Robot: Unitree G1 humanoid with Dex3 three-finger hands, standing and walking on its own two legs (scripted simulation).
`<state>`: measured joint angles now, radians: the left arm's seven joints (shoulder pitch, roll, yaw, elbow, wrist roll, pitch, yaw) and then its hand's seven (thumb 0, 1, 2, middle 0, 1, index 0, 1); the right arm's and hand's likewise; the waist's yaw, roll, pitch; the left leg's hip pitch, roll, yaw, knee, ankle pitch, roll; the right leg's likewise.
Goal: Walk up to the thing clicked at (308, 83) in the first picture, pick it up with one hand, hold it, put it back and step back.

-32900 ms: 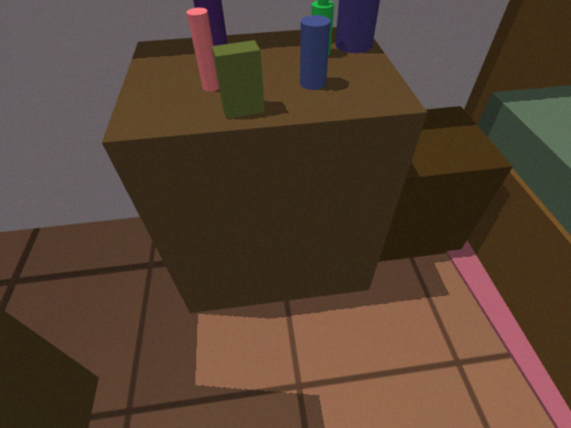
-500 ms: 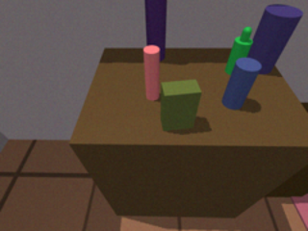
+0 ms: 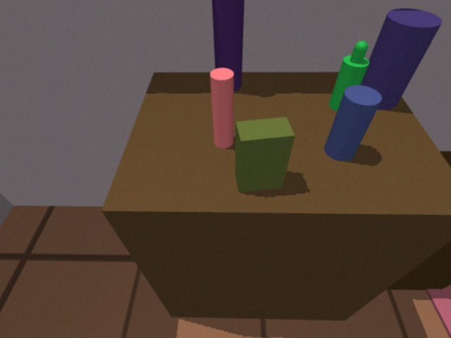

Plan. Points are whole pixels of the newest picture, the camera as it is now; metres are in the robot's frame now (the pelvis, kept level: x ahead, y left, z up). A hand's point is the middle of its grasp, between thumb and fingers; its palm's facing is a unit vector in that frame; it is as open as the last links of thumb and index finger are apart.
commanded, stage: stand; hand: right
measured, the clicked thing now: (349, 125) +0.50 -0.23 +0.10
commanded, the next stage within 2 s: step back in 1.94 s
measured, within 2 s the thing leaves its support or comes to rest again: neither
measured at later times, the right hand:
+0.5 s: hand out of the picture +0.07 -0.25 -0.16, palm faces -0.04 +0.94 -0.35, open 7.4 cm
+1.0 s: hand out of the picture +0.07 -0.25 -0.16, palm faces -0.03 +0.94 -0.35, open 7.4 cm
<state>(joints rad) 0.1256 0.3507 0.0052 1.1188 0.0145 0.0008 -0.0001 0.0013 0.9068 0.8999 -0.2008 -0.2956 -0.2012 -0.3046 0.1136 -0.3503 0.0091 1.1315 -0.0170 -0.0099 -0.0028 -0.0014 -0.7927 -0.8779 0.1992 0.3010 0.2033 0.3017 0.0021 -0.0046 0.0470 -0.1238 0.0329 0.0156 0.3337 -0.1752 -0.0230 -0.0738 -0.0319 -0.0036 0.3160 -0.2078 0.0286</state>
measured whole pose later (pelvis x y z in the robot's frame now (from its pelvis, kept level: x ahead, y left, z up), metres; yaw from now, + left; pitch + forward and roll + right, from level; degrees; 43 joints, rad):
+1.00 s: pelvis +0.00 +0.00 +0.00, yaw +0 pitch -2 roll +0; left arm 0.13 0.35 0.00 1.12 0.01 0.00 0.00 0.00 0.91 0.90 -0.20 -0.30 -0.20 -0.30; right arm 0.11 -0.35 0.00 1.13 -0.02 -0.01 0.00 0.00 -0.90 -0.90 0.20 0.30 0.20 0.30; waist 0.00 0.00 0.05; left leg -0.12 0.03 0.01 0.33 -0.17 -0.02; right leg -0.07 -0.04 -0.01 0.31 -0.21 0.03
